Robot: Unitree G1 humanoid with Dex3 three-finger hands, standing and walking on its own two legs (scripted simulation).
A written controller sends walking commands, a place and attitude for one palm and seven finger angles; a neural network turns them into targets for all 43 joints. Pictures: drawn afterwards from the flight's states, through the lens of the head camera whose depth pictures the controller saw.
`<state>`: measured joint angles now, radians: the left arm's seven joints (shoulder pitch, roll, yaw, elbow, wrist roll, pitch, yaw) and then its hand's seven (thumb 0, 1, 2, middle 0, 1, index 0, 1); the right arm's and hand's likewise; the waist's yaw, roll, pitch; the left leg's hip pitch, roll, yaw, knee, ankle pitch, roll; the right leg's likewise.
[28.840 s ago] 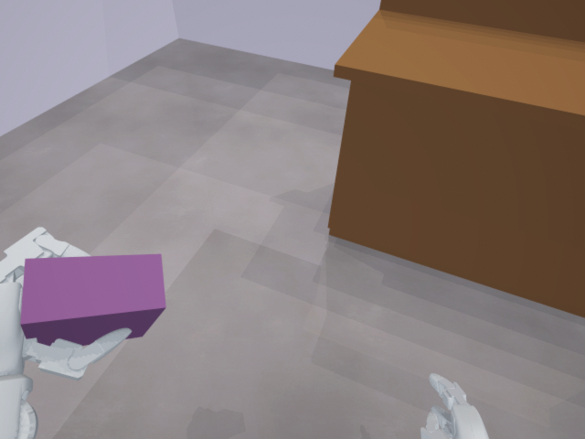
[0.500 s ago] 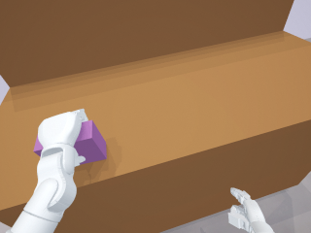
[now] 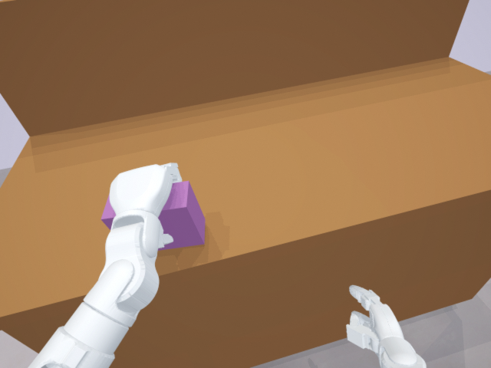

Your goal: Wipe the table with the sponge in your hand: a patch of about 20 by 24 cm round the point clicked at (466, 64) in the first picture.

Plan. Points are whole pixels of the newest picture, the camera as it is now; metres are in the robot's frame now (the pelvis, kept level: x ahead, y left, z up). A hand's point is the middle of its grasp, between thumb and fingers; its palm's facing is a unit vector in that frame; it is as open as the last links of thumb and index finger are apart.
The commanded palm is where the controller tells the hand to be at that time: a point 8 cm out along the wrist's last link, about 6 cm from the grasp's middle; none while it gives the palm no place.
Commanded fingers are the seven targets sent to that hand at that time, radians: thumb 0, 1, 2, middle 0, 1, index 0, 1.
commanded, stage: slide across to the third lane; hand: left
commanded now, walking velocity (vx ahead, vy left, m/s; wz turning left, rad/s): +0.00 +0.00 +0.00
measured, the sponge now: (162, 224) +0.31 +0.21 +0.09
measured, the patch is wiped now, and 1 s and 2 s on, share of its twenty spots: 0.60 0.80 0.95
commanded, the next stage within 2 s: wipe forward along the third lane in 0.02 s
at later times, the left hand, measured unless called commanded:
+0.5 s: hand (173, 193) +0.35 +0.19 +0.13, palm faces +0.05 -0.06 -1.00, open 9.8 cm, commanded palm +0.33 +0.20 +0.16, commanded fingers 0.00 0.10 1.30 -1.20 -1.60 -1.20 -1.60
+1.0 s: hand (172, 168) +0.42 +0.22 +0.13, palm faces -0.02 -0.03 -1.00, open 9.8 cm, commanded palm +0.40 +0.23 +0.16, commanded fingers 0.00 0.10 1.30 -1.20 -1.60 -1.20 -1.60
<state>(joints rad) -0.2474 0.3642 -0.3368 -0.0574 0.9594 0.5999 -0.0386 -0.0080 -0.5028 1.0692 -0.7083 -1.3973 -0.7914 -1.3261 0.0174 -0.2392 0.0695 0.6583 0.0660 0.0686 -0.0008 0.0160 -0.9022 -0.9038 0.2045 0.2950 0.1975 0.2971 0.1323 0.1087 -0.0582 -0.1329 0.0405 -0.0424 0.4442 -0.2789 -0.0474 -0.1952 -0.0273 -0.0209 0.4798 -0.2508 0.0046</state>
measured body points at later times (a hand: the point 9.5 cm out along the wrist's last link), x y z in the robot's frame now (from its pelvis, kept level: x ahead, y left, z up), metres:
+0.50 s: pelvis -0.01 -0.01 +0.00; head -0.04 -0.06 +0.45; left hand +0.34 +0.19 +0.19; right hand +0.20 -0.23 -0.10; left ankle -0.02 +0.15 -0.74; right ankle +0.01 -0.13 -0.74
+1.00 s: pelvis -0.01 -0.01 +0.00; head +0.00 -0.04 +0.45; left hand +0.41 +0.22 +0.19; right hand +0.13 -0.27 -0.13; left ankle -0.02 +0.15 -0.74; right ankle +0.01 -0.13 -0.74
